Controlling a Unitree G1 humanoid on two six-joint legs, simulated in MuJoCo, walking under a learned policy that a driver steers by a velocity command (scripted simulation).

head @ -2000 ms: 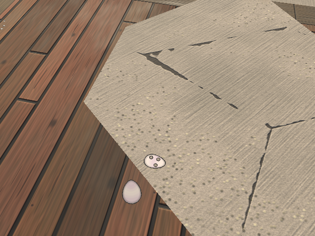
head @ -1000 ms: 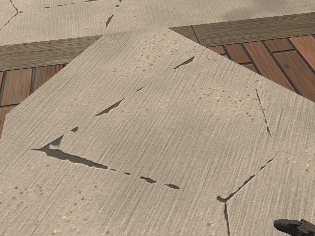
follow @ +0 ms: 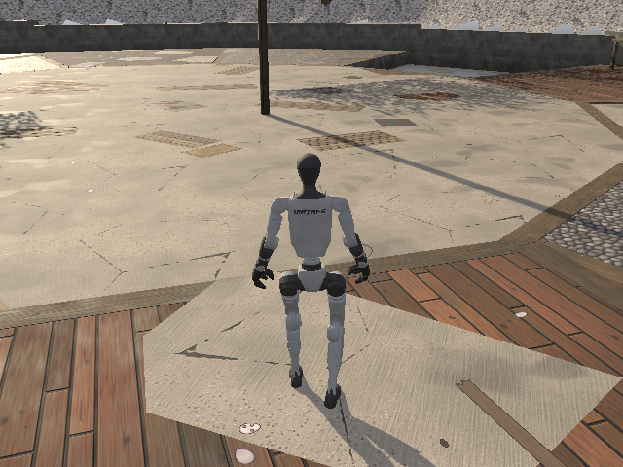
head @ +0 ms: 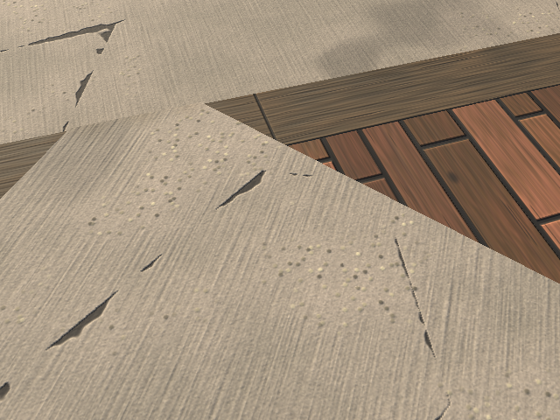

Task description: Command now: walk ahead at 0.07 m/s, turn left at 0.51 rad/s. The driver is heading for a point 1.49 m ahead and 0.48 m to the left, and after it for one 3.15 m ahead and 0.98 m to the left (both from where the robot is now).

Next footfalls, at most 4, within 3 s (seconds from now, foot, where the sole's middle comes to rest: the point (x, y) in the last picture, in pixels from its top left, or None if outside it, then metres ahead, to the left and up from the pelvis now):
0.42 right None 0.14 -0.14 -0.76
0.86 left None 0.08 0.13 -0.76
1.32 right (245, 392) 0.50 0.09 -0.76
1.86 left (102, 338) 0.63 0.45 -0.76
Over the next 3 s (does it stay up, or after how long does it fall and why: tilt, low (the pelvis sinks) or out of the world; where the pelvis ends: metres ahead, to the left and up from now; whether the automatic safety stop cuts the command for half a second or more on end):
stays up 1.13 0.57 0.01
